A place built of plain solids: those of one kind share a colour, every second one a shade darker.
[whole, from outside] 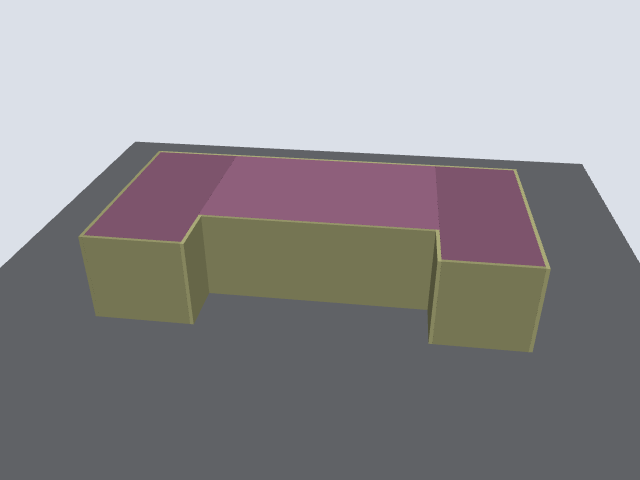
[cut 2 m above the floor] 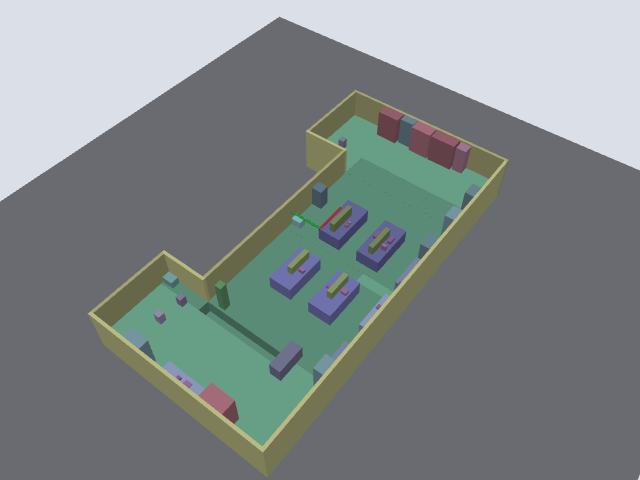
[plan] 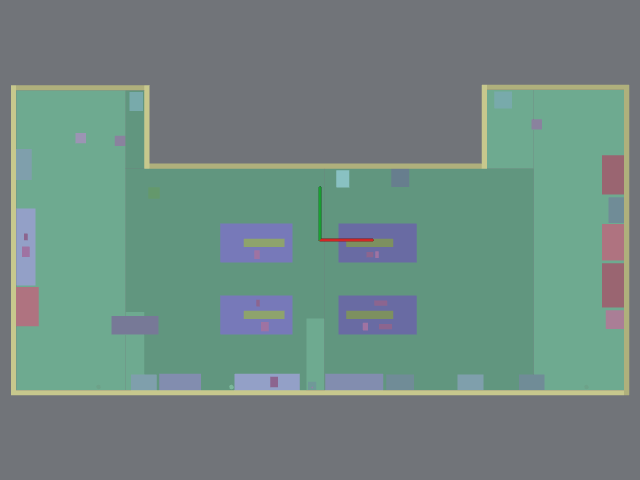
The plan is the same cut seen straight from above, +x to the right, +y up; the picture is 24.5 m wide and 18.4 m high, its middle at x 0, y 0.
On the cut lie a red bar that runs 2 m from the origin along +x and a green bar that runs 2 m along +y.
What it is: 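One storey of a laboratory for chemistry or biology, grown in wings along a spine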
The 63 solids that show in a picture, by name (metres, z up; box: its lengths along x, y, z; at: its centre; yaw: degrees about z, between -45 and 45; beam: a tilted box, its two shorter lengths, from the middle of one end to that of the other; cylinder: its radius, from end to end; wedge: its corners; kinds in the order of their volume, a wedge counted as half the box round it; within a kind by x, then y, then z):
{
 "floor_1": {"box": [4.2, 11.49, 1.21], "at": [-9.55, -0.01, 0.56]},
 "floor_2": {"box": [0.72, 3.0, 1.21], "at": [-7.09, -4.26, 0.56]},
 "floor_3": {"box": [0.72, 5.49, 0.27], "at": [-7.09, -0.01, 0.09]},
 "floor_4": {"box": [0.72, 3.0, 1.21], "at": [-7.09, 4.24, 0.56]},
 "floor_5": {"box": [6.22, 8.49, 1.21], "at": [-3.62, -1.51, 0.56]},
 "floor_6": {"box": [0.68, 2.74, 1.21], "at": [-0.17, -4.38, 0.56]},
 "floor_7": {"box": [0.68, 5.75, 1.21], "at": [-0.17, -0.14, 0.56]},
 "floor_8": {"box": [6.23, 8.49, 1.21], "at": [3.28, -1.51, 0.56]},
 "floor_9": {"box": [1.79, 3.0, 1.21], "at": [7.29, -4.26, 0.56]},
 "floor_10": {"box": [1.79, 5.49, 1.21], "at": [7.29, -0.01, 0.56]},
 "floor_11": {"box": [1.79, 3.02, 1.21], "at": [7.29, 4.25, 0.56]},
 "floor_12": {"box": [3.46, 11.51, 1.21], "at": [9.92, 0.0, 0.56]},
 "roof_1": {"box": [4.92, 11.49, 0.2], "at": [-9.19, -0.01, 5.01]},
 "roof_2": {"box": [13.13, 8.49, 1.23], "at": [-0.17, -1.51, 4.49]},
 "roof_3": {"box": [5.25, 11.51, 0.42], "at": [9.03, 0.0, 4.9]},
 "wall_1": {"box": [0.2, 11.89, 5.16], "at": [-11.75, -0.01, 2.53]},
 "wall_2": {"box": [4.92, 0.2, 5.16], "at": [-9.19, 5.84, 2.53]},
 "wall_3": {"box": [0.2, 3.2, 5.16], "at": [-6.63, 4.33, 2.53]},
 "wall_4": {"box": [12.73, 0.2, 5.16], "at": [-0.17, 2.83, 2.53]},
 "wall_5": {"box": [23.3, 0.2, 5.16], "at": [0.0, -5.86, 2.53]},
 "wall_6": {"box": [0.2, 3.22, 5.16], "at": [6.3, 4.34, 2.53]},
 "wall_7": {"box": [5.25, 0.2, 5.16], "at": [9.03, 5.86, 2.53]},
 "wall_8": {"box": [0.2, 11.91, 5.16], "at": [11.75, 0.0, 2.53]},
 "island_1": {"box": [2.77, 1.5, 0.92], "at": [-2.44, -2.87, 1.62]},
 "island_2": {"box": [2.77, 1.5, 0.92], "at": [-2.44, -0.11, 1.62]},
 "island_3": {"box": [3.0, 1.5, 0.92], "at": [2.21, -2.87, 1.62]},
 "island_4": {"box": [3.0, 1.5, 0.92], "at": [2.21, -0.11, 1.62]},
 "fume_1": {"box": [0.87, 1.51, 2.4], "at": [-11.22, -2.55, 2.36]},
 "fume_2": {"box": [0.84, 1.7, 2.4], "at": [11.23, -1.74, 2.36]},
 "fume_3": {"box": [0.84, 1.4, 2.4], "at": [11.23, -0.09, 2.36]},
 "fume_4": {"box": [0.84, 1.51, 2.4], "at": [11.23, 2.5, 2.36]},
 "tall_1": {"box": [0.6, 1.19, 2.1], "at": [-11.35, 2.89, 2.21]},
 "tall_2": {"box": [0.99, 0.6, 2.1], "at": [-6.75, -5.46, 2.21]},
 "tall_3": {"box": [1.07, 0.6, 2.1], "at": [3.08, -5.46, 2.21]},
 "tall_4": {"box": [1.0, 0.6, 2.1], "at": [5.77, -5.46, 2.21]},
 "tall_5": {"box": [0.98, 0.6, 2.1], "at": [8.12, -5.46, 2.21]},
 "tall_6": {"box": [0.6, 0.99, 2.1], "at": [11.35, 1.14, 2.21]},
 "wallbench_1": {"box": [0.75, 2.96, 0.92], "at": [-11.28, -0.27, 1.62]},
 "wallbench_2": {"box": [1.6, 0.63, 0.92], "at": [-5.36, -5.44, 1.62]},
 "wallbench_3": {"box": [2.5, 0.63, 0.92], "at": [-2.03, -5.44, 1.62]},
 "wallbench_4": {"box": [2.22, 0.63, 0.92], "at": [1.32, -5.44, 1.62]},
 "rack_1": {"box": [1.57, 0.32, 0.58], "at": [-2.14, -2.87, 2.38]},
 "rack_2": {"box": [1.57, 0.32, 0.56], "at": [-2.14, -0.11, 2.36]},
 "rack_3": {"box": [1.8, 0.32, 0.6], "at": [1.91, -2.87, 2.39]},
 "rack_4": {"box": [1.8, 0.32, 0.69], "at": [1.91, -0.11, 2.43]},
 "guard_1": {"box": [1.8, 0.71, 0.92], "at": [-7.09, -3.27, 1.62]},
 "fridge_1": {"box": [0.7, 0.72, 1.9], "at": [11.3, -3.05, 2.11]},
 "incubator_1": {"box": [0.69, 0.7, 1.45], "at": [3.08, 2.38, 1.89]},
 "covers_1": {"box": [0.52, 0.73, 0.5], "at": [-7.04, 5.31, 1.42]},
 "covers_2": {"box": [0.51, 0.66, 0.54], "at": [0.87, 2.34, 1.43]},
 "covers_3": {"box": [0.69, 0.66, 0.62], "at": [7.02, 5.37, 1.47]},
 "pier_1": {"box": [0.44, 0.44, 2.71], "at": [-6.36, 1.8, 2.52]},
 "bin_1": {"box": [0.4, 0.4, 0.67], "at": [-9.17, 3.91, 1.5]},
 "bin_2": {"box": [0.4, 0.4, 0.64], "at": [-7.67, 3.8, 1.49]},
 "bin_3": {"box": [0.4, 0.4, 0.67], "at": [8.31, 4.43, 1.5]},
 "gear_1": {"box": [0.3, 0.4, 0.07], "at": [-11.27, -0.45, 2.12]},
 "gear_2": {"box": [0.22, 0.34, 0.24], "at": [-2.41, -0.56, 2.2]},
 "gear_3": {"box": [0.3, 0.36, 0.2], "at": [-2.11, -3.32, 2.18]},
 "gear_4": {"box": [0.3, 0.4, 0.07], "at": [-1.76, -5.44, 2.12]},
 "gear_5": {"box": [0.2, 0.3, 0.4], "at": [1.74, -3.32, 2.28]},
 "gear_6": {"box": [0.5, 0.2, 0.2], "at": [2.33, -2.42, 2.18]},
 "gear_7": {"box": [0.5, 0.2, 0.2], "at": [2.51, -3.32, 2.18]},
 "wash_1": {"box": [0.32, 0.32, 1.05], "at": [-0.3, -5.6, 1.69]}
}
